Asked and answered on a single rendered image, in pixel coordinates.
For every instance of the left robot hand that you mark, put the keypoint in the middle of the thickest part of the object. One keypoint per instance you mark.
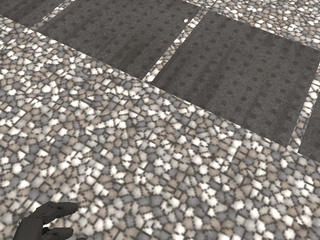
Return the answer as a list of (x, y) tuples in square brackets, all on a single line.
[(31, 227)]

